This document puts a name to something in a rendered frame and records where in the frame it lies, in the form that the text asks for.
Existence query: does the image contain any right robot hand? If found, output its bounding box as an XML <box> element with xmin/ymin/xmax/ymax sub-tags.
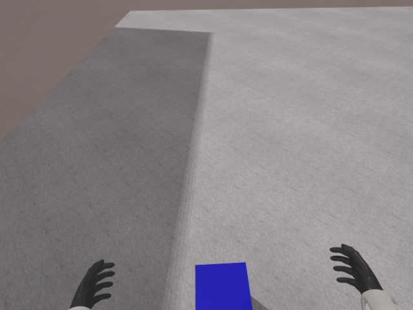
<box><xmin>330</xmin><ymin>243</ymin><xmax>383</xmax><ymax>295</ymax></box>

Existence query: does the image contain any robot right forearm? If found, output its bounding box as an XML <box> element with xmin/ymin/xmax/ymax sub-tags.
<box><xmin>361</xmin><ymin>289</ymin><xmax>403</xmax><ymax>310</ymax></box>

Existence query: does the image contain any carton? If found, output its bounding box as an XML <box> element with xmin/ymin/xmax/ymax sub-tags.
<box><xmin>196</xmin><ymin>262</ymin><xmax>253</xmax><ymax>310</ymax></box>

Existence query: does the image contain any left robot hand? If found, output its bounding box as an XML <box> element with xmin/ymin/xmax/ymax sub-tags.
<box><xmin>70</xmin><ymin>259</ymin><xmax>115</xmax><ymax>309</ymax></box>

